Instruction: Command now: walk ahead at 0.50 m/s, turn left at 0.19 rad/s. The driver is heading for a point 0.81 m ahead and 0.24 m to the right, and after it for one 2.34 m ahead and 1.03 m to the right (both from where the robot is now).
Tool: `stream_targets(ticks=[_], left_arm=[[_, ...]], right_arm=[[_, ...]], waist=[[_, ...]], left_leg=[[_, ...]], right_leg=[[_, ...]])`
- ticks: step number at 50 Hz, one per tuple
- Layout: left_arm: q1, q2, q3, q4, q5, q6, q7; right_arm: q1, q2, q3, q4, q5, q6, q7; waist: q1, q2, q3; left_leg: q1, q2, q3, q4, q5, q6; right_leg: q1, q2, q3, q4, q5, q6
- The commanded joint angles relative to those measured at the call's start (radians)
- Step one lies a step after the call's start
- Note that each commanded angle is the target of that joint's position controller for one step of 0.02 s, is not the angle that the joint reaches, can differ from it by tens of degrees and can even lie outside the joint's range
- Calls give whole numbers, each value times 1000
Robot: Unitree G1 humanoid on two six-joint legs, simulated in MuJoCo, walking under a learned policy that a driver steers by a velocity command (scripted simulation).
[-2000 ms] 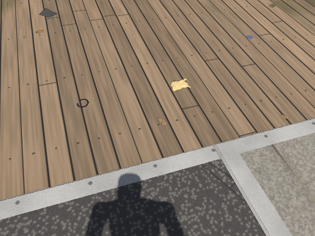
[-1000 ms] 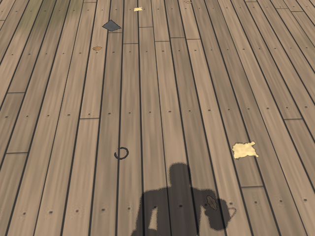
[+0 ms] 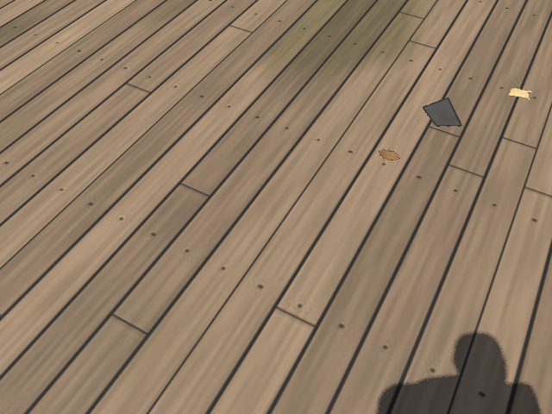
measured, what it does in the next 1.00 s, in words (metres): walks ahead: right foot, then left foot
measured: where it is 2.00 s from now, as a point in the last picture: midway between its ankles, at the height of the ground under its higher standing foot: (357, 238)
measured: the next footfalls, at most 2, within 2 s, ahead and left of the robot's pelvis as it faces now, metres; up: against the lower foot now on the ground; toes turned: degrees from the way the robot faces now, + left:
right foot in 0.34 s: +0.24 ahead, -0.21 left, +0.00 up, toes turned +0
left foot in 0.90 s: +0.56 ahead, +0.02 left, +0.00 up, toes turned +1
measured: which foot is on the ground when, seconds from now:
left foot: down 0.00-0.34, up 0.36-0.88, down 0.90-1.00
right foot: up 0.00-0.32, down 0.34-0.92, up 0.94-1.00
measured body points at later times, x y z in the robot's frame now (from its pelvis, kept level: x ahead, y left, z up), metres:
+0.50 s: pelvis +0.19 -0.12 +0.03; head +0.19 -0.15 +0.48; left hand +0.23 +0.14 -0.09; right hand +0.29 -0.39 -0.10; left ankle +0.20 +0.04 -0.63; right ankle +0.20 -0.21 -0.71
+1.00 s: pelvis +0.45 -0.07 +0.02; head +0.48 -0.07 +0.47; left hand +0.42 +0.19 -0.12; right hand +0.63 -0.32 -0.08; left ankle +0.52 +0.02 -0.71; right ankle +0.30 -0.21 -0.62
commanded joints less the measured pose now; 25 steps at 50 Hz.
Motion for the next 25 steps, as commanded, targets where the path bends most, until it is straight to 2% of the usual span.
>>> stream_targets(ticks=[1, 2, 4, 7, 9, 11, 13, 15, 16, 17, 18, 19, 20, 21, 22, 23, 25], left_arm=[[-34, 180, 48, -92, 49, -1, 26], [4, 149, 48, -83, 47, 12, 32], [42, 99, 45, -67, 43, 20, 38], [-68, 70, 36, -93, 53, 17, 40], [-158, 73, 32, -115, 41, 16, 36], [-195, 94, 36, -122, 28, 17, 29], [-218, 113, 40, -129, 26, 14, 23], [-178, 116, 43, -116, 27, 7, 15], [-98, 119, 48, -86, 27, 6, 14], [15, 155, 59, -55, 32, 1, 17], [96, 270, 82, -51, 42, 2, 18], [157, 280, 85, -40, 45, -2, 3], [97, 227, 70, -62, 46, -10, -3], [30, 205, 63, -79, 49, -13, -6], [-33, 190, 56, -95, 49, -11, -7], [-64, 175, 50, -99, 48, -10, -6], [-43, 157, 46, -80, 50, -12, 0]], right_arm=[[51, -140, -33, -45, -36, -6, -12], [5, -125, -28, -46, -41, -6, -9], [12, -125, -27, -22, -34, -11, -10], [87, -148, -37, 26, -11, -14, -29], [120, -161, -43, 45, -4, -10, -39], [147, -177, -49, 62, 2, -6, -40], [163, -182, -49, 77, 9, -4, -37], [170, -163, -43, 89, 9, 4, -36], [176, -129, -32, 95, 4, 9, -37], [175, -65, -13, 93, -3, 11, -37], [215, -6, 0, 70, -4, -8, -33], [187, -85, -16, 45, 7, -31, -32], [101, -151, -32, 35, 14, -36, -33], [70, -145, -33, 38, 5, -32, -36], [71, -130, -33, 51, -12, -25, -40], [78, -126, -37, 55, -19, -19, -42], [79, -106, -38, 66, -15, -11, -43]], waist=[[-20, 7, -74], [18, 32, -62], [43, 64, -49], [4, 70, -19], [-31, 88, -17], [-49, 97, -28], [-56, 99, -27], [-27, 88, -35], [8, 80, -47], [48, -10, -61], [33, -289, -92], [62, -336, -100], [63, -190, -32], [43, -118, -12], [17, -85, -9], [-5, -91, -7], [-12, -103, -19]], left_leg=[[221, 386, -564, -404, -259, 158], [99, 343, -485, -421, -216, 140], [-17, 302, -348, -433, -131, 146], [-12, 281, -260, -442, -124, 128], [21, 288, -247, -443, -139, 115], [71, 311, -257, -432, -189, 106], [111, 332, -276, -395, -245, 92], [111, 320, -270, -311, -307, 60], [79, 287, -250, -232, -335, 38], [-15, 213, -172, -16, -336, -8], [-272, 92, 4, 365, -366, -82], [-456, 110, -53, 516, -399, -75], [-512, 174, -95, 577, -296, -55], [-494, 204, -88, 560, -194, -47], [-439, 226, -87, 510, -121, -53], [-383, 243, -88, 446, -60, -60], [-315, 237, -65, 371, 42, -79]], right_leg=[[-304, -107, 89, -5, 155, -1], [-201, -108, 78, -40, 154, 7], [-123, -90, 45, -100, 220, 30], [-125, -94, 26, -329, 390, 33], [-99, -76, 15, -473, 448, 34], [-73, -55, 8, -555, 435, 38], [-47, -41, 0, -612, 372, 25], [42, -20, -27, -681, 298, -2], [134, -5, -44, -710, 251, -14], [255, -89, 82, -791, 157, -45], [460, -304, 446, -927, 37, -157], [495, -388, 750, -1060, -209, -250], [441, -364, 700, -1060, -254, -227], [379, -319, 587, -1050, -171, -192], [314, -275, 493, -1060, -72, -172], [267, -242, 418, -1080, 19, -157], [248, -197, 303, -1112, 207, -150]])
